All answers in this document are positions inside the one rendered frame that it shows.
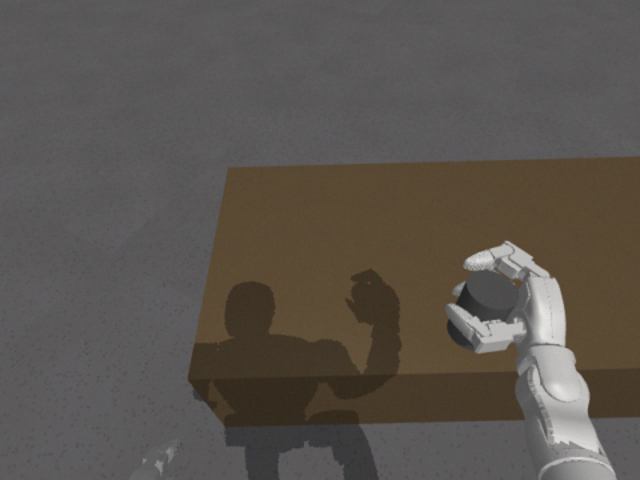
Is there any left robot hand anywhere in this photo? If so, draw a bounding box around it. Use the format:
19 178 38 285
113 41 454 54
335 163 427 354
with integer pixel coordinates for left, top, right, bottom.
129 439 181 480

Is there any right robot arm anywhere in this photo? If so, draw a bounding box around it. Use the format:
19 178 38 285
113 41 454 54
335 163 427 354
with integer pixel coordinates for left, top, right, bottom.
515 344 617 480

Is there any can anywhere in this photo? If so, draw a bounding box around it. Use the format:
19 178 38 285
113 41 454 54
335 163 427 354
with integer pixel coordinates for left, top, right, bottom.
447 270 519 351

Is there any right robot hand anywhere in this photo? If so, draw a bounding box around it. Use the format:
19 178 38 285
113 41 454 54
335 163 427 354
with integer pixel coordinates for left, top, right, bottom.
445 241 566 354

